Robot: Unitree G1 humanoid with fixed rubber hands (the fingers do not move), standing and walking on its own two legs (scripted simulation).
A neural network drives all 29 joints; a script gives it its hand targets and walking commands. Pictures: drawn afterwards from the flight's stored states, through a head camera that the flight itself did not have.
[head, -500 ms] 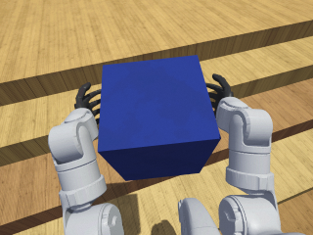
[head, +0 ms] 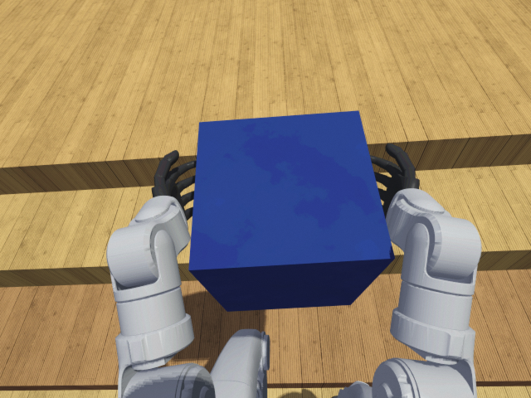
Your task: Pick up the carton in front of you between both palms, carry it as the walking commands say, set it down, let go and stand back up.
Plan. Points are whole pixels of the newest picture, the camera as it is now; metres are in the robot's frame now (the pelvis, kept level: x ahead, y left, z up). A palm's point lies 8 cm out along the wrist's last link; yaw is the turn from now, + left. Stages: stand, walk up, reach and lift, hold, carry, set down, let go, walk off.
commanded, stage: carry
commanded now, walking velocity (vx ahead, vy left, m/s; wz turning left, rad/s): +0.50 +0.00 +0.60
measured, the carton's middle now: (284, 224) +0.36 +0.01 +0.05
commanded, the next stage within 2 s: none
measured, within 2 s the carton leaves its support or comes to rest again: neither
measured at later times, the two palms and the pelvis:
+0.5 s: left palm (155, 1) +0.64 +0.21 +0.25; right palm out of the picture +0.67 -0.10 +0.25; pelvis +0.31 +0.04 +0.11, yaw +12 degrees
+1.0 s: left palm out of the picture +0.90 +0.33 +0.41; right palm out of the picture +1.01 +0.06 +0.42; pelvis +0.63 +0.04 +0.28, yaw +16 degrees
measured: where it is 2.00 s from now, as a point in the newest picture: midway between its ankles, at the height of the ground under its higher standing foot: (227, 79)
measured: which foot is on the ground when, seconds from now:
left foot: up 0.00-0.34, down 0.36-0.86, up 0.88-1.00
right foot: down 0.00-0.36, up 0.38-0.78, down 0.80-1.00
